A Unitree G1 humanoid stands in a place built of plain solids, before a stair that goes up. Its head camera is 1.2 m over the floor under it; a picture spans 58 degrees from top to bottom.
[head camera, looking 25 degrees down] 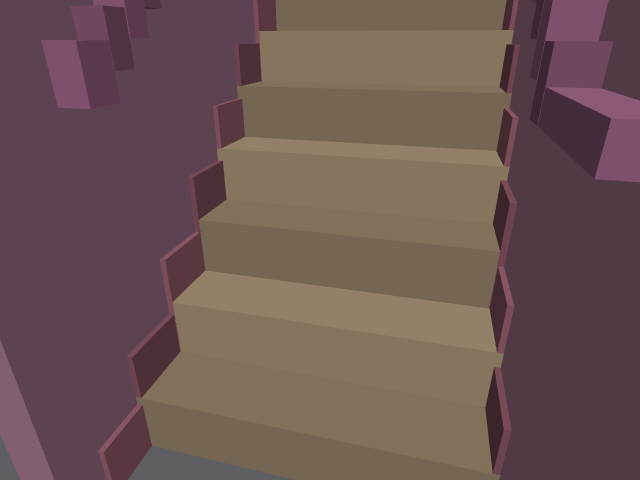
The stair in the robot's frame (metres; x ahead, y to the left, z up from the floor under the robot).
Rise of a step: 0.21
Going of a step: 0.23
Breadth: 1.07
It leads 15 degrees to the right of straight ahead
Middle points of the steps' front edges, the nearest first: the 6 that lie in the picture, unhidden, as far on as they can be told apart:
0.87 0.06 0.19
1.09 0.00 0.40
1.31 -0.06 0.61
1.53 -0.11 0.82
1.75 -0.17 1.02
1.97 -0.23 1.23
